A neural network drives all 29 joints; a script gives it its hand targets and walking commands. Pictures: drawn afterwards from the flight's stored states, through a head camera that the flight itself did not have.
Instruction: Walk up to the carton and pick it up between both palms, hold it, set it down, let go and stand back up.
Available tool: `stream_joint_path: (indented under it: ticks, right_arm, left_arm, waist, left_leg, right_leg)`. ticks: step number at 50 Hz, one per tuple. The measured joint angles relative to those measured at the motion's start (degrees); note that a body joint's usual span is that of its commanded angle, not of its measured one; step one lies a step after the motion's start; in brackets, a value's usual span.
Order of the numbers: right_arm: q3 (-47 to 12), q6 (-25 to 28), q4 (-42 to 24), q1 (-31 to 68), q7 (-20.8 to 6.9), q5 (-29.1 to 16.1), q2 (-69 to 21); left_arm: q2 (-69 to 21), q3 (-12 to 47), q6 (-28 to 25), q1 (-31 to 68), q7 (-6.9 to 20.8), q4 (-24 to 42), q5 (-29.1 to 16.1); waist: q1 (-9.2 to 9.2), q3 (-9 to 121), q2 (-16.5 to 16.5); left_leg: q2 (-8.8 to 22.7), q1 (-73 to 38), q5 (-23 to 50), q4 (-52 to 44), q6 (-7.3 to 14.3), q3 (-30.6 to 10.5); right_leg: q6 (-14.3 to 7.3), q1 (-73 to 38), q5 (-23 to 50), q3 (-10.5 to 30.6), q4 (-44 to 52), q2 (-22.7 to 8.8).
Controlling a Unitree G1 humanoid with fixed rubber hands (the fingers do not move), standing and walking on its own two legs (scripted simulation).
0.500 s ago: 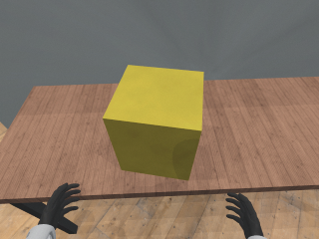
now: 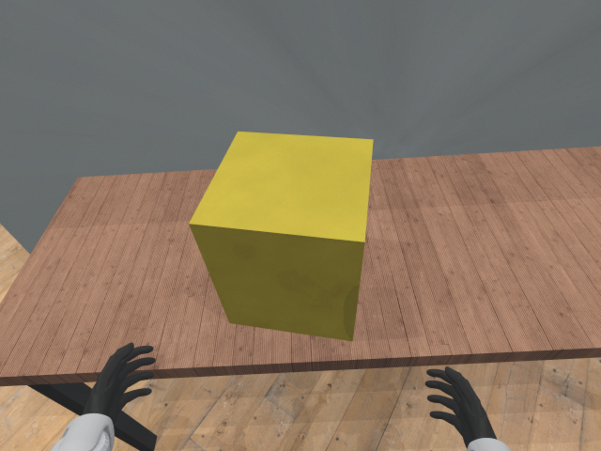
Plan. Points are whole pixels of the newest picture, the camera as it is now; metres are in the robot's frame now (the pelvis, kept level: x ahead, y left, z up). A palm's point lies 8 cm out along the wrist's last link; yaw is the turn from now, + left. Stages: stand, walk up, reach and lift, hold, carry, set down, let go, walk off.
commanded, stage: set down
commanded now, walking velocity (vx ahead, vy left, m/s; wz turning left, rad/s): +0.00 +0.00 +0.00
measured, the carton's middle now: (296, 238) +0.43 -0.03 +0.04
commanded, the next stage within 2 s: let go in 0.06 s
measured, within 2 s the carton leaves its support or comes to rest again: neither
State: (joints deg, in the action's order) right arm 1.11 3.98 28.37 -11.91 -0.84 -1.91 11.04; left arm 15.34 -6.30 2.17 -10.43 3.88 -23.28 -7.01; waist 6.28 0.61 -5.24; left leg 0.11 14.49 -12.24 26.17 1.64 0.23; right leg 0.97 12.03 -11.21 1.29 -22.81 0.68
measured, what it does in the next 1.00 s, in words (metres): stands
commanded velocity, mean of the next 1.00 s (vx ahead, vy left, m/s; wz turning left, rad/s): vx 0.00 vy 0.00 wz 0.00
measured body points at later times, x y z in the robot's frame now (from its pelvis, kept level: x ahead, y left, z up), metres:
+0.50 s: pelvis +0.00 +0.00 +0.00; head -0.01 -0.03 +0.45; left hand +0.23 +0.24 -0.02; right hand +0.16 -0.24 -0.08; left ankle +0.02 +0.11 -0.74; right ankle +0.01 -0.13 -0.74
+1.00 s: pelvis +0.02 -0.02 +0.00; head +0.02 -0.06 +0.44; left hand +0.23 +0.24 -0.02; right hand +0.12 -0.31 -0.11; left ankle +0.02 +0.11 -0.74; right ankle +0.01 -0.13 -0.74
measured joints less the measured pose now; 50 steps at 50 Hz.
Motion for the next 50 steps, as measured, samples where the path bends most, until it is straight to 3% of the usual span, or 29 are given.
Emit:
stream_joint_path:
  ticks: [29, 35, 50]
  right_arm:
    - [0.41, -1.97, 2.05, 0.95, -1.63, 1.11, 0.87]
    - [0.58, -2.44, 2.21, -1.12, -1.63, 3.18, 4.78]
    - [2.27, -3.77, 4.63, -5.35, -1.64, 3.25, 9.15]
  left_arm:
    - [-0.61, 0.0, -0.11, 1.24, -1.72, -1.67, 1.29]
    - [-0.61, -0.01, -2.97, 0.68, -1.3, -2.18, 6.84]
    - [0.57, 0.0, -7.87, -3.81, -1.41, -0.57, 7.14]
  waist:
    - [-0.01, 0.0, 0.0]
    - [0.0, -0.11, 0.31]
    - [-0.01, -0.58, 0.36]
  left_leg:
    - [0.06, -0.34, 0.18, 0.0, -0.2, 0.0]
    - [-0.29, -0.42, -0.21, 0.55, -0.46, 0.01]
    - [-0.54, -0.41, -2.14, 1.52, -0.46, 0.0]
  right_leg:
    - [-0.27, 0.0, -0.26, -0.15, -0.79, 0.0]
    - [-0.29, 0.58, -1.68, -0.1, -2.89, -0.3]
    - [-1.13, 1.8, -5.02, -0.02, -6.54, -0.42]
